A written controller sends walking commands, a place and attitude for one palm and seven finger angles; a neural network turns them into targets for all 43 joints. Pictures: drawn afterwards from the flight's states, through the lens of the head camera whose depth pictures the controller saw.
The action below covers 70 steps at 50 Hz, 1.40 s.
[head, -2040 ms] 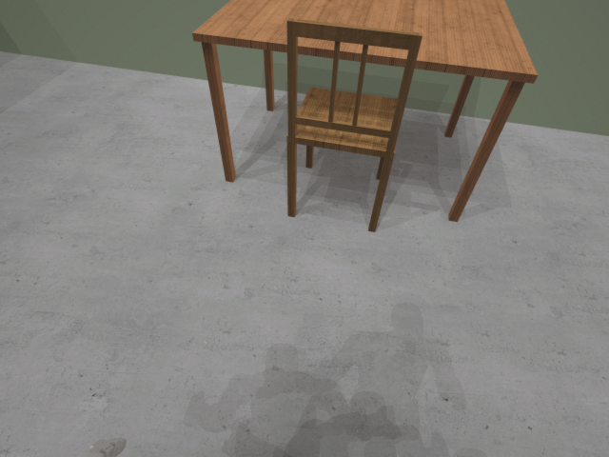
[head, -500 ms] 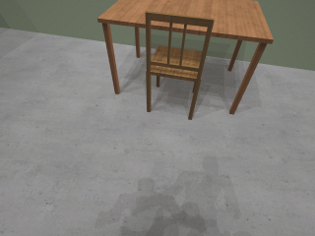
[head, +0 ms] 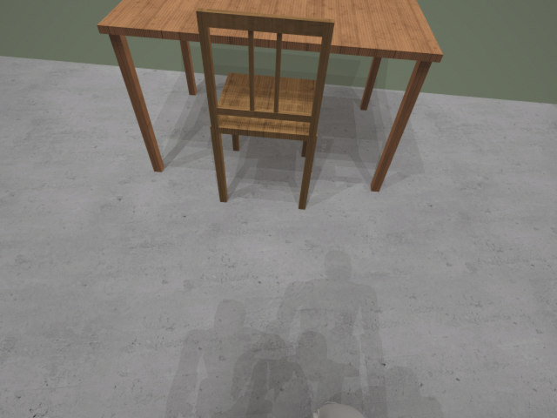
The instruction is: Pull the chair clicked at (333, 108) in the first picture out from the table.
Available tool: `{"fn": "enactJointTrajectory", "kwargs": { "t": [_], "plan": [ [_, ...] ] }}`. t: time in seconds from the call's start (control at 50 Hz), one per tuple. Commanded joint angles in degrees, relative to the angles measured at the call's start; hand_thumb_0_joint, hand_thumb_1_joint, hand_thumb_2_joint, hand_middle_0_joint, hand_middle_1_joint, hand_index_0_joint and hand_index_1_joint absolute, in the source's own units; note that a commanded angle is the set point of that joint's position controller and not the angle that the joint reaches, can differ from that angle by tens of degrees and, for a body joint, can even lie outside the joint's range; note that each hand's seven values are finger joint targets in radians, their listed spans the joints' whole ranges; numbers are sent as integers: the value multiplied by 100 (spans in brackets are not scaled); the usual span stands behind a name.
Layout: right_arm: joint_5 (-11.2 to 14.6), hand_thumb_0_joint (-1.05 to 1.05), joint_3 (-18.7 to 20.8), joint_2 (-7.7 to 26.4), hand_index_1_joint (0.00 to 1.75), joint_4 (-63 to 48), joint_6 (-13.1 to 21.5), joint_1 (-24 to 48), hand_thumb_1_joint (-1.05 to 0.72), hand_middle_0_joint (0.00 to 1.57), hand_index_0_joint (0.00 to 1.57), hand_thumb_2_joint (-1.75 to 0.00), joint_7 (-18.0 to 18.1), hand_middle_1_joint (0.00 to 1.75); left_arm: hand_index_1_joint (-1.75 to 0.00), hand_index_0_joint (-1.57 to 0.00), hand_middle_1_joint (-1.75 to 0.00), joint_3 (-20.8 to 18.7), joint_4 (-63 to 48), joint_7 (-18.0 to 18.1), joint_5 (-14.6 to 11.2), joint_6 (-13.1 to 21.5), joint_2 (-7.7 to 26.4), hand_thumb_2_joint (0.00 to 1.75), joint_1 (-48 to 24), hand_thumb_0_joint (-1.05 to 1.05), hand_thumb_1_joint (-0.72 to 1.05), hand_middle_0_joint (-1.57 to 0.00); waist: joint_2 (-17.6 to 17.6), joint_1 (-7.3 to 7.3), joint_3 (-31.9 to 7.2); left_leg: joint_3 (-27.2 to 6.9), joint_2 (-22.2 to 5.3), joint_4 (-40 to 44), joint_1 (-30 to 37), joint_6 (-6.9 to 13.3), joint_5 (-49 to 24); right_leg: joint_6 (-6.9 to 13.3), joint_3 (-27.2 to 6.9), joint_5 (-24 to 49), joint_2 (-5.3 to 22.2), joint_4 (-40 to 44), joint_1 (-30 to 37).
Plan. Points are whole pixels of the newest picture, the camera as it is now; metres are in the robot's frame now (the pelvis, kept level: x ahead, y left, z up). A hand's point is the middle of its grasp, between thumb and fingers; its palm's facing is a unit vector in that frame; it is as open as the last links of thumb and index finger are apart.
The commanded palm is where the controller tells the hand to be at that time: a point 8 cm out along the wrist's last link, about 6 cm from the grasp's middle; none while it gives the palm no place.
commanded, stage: walk to a spot facing it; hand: left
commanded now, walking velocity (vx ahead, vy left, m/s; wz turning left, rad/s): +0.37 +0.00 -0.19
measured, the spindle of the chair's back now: (251, 73) +1.13 +0.11 -0.10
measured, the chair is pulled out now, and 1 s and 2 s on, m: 0.00 0.00 0.00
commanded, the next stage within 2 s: take the last steps up to it in 0.56 s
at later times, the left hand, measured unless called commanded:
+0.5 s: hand (193, 384) +0.21 +0.15 -0.18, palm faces +0.06 -0.99 -0.14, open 7.3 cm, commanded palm none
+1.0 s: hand (211, 249) +0.47 +0.15 -0.17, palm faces -0.08 -0.98 -0.19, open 7.3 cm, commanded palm none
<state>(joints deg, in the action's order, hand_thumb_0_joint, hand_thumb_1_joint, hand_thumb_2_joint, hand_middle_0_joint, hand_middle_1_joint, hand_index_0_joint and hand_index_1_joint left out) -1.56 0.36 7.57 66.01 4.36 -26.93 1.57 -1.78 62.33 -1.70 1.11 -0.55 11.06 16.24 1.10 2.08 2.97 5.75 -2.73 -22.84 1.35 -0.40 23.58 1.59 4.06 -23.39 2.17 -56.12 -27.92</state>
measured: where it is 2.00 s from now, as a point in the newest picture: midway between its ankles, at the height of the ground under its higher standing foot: (287, 293)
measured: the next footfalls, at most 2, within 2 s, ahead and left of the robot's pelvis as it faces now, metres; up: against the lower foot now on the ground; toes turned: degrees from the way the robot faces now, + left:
right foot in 0.14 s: +0.21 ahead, -0.14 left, +0.00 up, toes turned -10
left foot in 0.56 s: +0.35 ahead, +0.10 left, +0.00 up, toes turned +10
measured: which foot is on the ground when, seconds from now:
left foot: down 0.00-0.14, up 0.16-0.54, down 0.56-1.00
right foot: up 0.00-0.12, down 0.14-0.58, up 0.60-1.00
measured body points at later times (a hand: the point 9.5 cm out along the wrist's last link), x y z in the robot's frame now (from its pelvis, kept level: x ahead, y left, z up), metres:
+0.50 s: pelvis +0.21 -0.03 +0.00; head +0.20 +0.00 +0.45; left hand +0.20 +0.20 -0.17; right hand +0.29 -0.26 -0.13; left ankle +0.29 +0.10 -0.71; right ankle +0.17 -0.13 -0.73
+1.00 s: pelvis +0.39 -0.03 +0.00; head +0.42 -0.03 +0.45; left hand +0.48 +0.21 -0.15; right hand +0.29 -0.22 -0.15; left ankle +0.31 +0.09 -0.73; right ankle +0.48 -0.15 -0.71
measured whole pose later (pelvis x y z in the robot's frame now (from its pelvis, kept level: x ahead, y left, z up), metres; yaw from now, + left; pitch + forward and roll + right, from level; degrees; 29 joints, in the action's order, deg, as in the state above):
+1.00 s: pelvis +0.39 -0.03 +0.00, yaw -4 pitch -1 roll +1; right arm -1.7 1.9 6.3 65.9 2.8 -24.6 1.1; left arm -3.2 60.1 -0.9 1.4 0.1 10.4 10.2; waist 0.6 2.6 3.8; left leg 13.7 -3.9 -22.7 -0.6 -1.3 20.4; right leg -0.3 6.7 -13.3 5.4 -38.5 -26.2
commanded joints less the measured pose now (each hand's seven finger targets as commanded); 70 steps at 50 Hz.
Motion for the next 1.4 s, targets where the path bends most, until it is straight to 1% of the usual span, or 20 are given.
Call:
{"fn": "enactJointTrajectory", "kwargs": {
  "t": [0.0,0.08,0.1,0.12,0.14,0.18,0.28,0.5,0.52,0.54,0.56,0.64,0.7,0.92,0.98,1.0,1.04,1.08,1.18,1.38],
  "plan": [
    [7,0,214,1044,30,-25,95,-213,-90,20,20,-90,61,30,-30,-20,-30,-71,-856,-94,-24,222,49,90,-912,0,90,-20,-1028,-93,646,-405,-1204,1006,-436,780,-3160,86,391,748,80,1436,-39],
    [109,0,283,1151,30,22,72,-65,-90,20,20,-90,32,30,-30,-20,-30,-244,-257,14,54,290,431,90,917,0,90,-20,-465,-945,-326,252,-862,-1269,-1038,440,-4581,347,609,1585,-377,2268,2676],
    [148,0,237,933,30,-13,71,-137,-90,20,20,-90,-45,30,-30,-20,-30,-373,-79,91,95,378,890,90,1599,0,90,-20,264,-1228,-803,371,-611,-2837,-2033,258,-3166,646,-361,1172,479,2580,3811],
    [194,0,192,531,30,-180,90,-435,-90,20,20,-90,-53,30,-30,-20,-30,-510,-26,169,60,417,1464,90,1925,0,90,-20,1495,-1101,-1539,214,76,-4842,-3127,70,528,1330,-3175,699,2201,3444,4455],
    [190,0,222,641,30,-361,38,58,-90,20,20,-90,-48,30,-30,-20,-30,-532,-90,206,-75,374,1524,90,1646,0,90,-20,856,-1061,-1249,-406,-98,-5672,-3472,221,771,1535,-3854,11,2499,4177,3941],
    [111,0,259,520,30,-449,5,625,-90,20,20,-90,-108,30,-30,-20,-30,-396,-336,233,-51,350,1099,90,688,0,90,-20,306,-755,0,-537,-578,-5709,-3719,251,-67,1223,-2900,-780,2153,4451,2152],
    [-3,0,272,180,30,-336,-311,10,-90,20,20,-90,-163,30,-30,-20,-30,-198,-404,259,51,449,547,90,-26,0,90,-20,228,65,159,-344,-714,-4327,-2821,23,-644,774,-885,188,1445,4657,533],
    [22,0,335,444,30,-914,-85,946,-90,20,20,-90,-294,30,-30,-20,-30,-260,-238,213,42,441,706,90,439,0,90,-20,-71,-26,196,270,-253,-1029,-1512,43,-1091,605,-365,635,1194,3761,1081],
    [1,0,375,669,30,-738,-43,398,-90,20,20,-90,-248,30,-30,-20,-30,-227,-244,196,21,422,581,90,500,0,90,-20,-577,186,-83,110,-255,-615,-684,100,-924,459,-65,1035,837,2747,895],
    [-69,0,524,1273,30,-582,3,-331,-90,20,20,-90,-188,30,-30,-20,-30,-184,-345,155,-15,413,242,90,657,0,90,-20,-1942,409,-488,-1654,-1400,169,223,516,-428,116,461,376,159,969,13],
    [-40,0,570,1610,30,-488,-34,-771,-90,20,20,-90,-121,30,-30,-20,-30,-145,-551,136,-17,433,143,90,447,0,90,-20,-2479,466,-591,-3052,-2380,896,619,982,-867,-42,371,-1059,-259,-584,-959],
    [17,0,267,764,30,-694,36,377,-90,20,20,-90,-6,30,-30,-20,-30,-204,-365,100,37,374,191,90,144,0,90,-20,-571,-6,24,-1322,-1920,829,-614,800,-2718,-67,-343,340,451,-1524,-979],
    [32,0,253,613,30,-590,113,341,-90,20,20,-90,41,30,-30,-20,-30,-180,-222,128,54,214,-92,90,463,0,90,-20,-608,-183,-196,-354,-1527,748,-709,674,-4054,-215,-246,722,386,-1130,-514],
    [-26,0,339,806,30,-223,-49,-5,-90,20,20,-90,3,30,-30,-20,-30,-161,-623,48,31,155,-46,90,-778,0,90,-20,-906,45,422,-121,-1613,884,-540,831,-2481,-174,279,963,365,1784,-72],
    [-2,0,340,833,30,-182,-90,115,-90,20,20,-90,-13,30,-30,-20,-30,-228,-401,59,51,242,135,90,-64,0,90,-20,-482,-355,87,79,-1371,-81,-938,618,-2579,-34,574,1266,7,2546,1412],
    [44,0,324,771,30,-179,-81,131,-90,20,20,-90,-46,30,-30,-20,-30,-285,-174,86,74,311,398,90,617,0,90,-20,-73,-663,-321,364,-1058,-1139,-1407,418,-2491,98,291,1326,148,2798,2521],
    [125,0,228,393,30,-539,-111,191,-90,20,20,-90,-118,30,-30,-20,-30,-490,41,199,-2,387,1396,90,1688,0,90,-20,1700,-890,-1094,323,-4,-4367,-3423,111,1097,1056,-3021,961,2405,4143,3847],
    [93,0,309,400,30,-518,-146,645,-90,20,20,-90,-131,30,-30,-20,-30,-429,-117,248,-41,347,1045,90,862,0,90,-20,1015,-700,-385,-359,-456,-5137,-3721,234,343,968,-2507,-349,2140,4513,2662],
    [-4,0,297,149,30,-337,-321,302,-90,20,20,-90,-158,30,-30,-20,-30,-185,-326,280,11,476,238,90,173,0,90,-20,312,-43,41,-330,-616,-4307,-3117,44,-845,629,-567,1395,1412,4656,1379],
    [29,0,262,296,30,-930,-224,1558,-90,20,20,-90,-285,30,-30,-20,-30,-207,-103,252,51,504,560,90,640,0,90,-20,383,-321,142,-66,-381,-1784,-2895,73,-863,863,-470,1998,1475,4453,2022]
  ]
}}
